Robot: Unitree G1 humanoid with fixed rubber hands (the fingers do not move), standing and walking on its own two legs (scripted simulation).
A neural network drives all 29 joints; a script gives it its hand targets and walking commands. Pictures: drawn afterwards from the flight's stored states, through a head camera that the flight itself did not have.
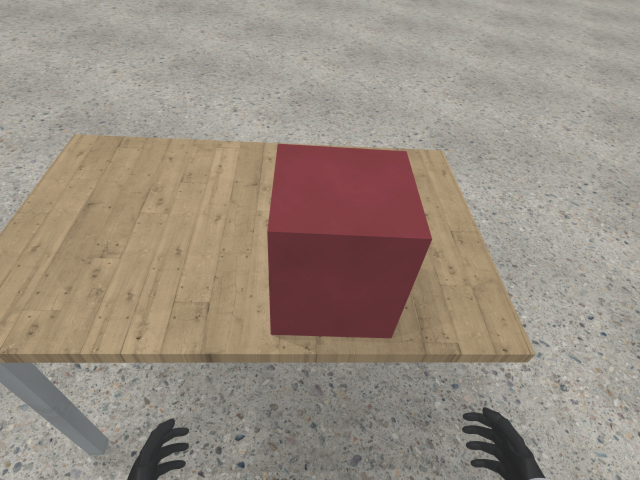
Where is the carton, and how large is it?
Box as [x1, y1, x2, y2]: [267, 144, 431, 337]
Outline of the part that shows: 278,144 267,230 271,334 391,337 431,240 406,151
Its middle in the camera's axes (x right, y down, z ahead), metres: +0.03 +0.00 +0.65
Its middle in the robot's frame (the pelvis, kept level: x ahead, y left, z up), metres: +0.49 -0.02 +0.00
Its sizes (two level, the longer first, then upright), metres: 0.210 0.200 0.250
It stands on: a table, 0.65 m high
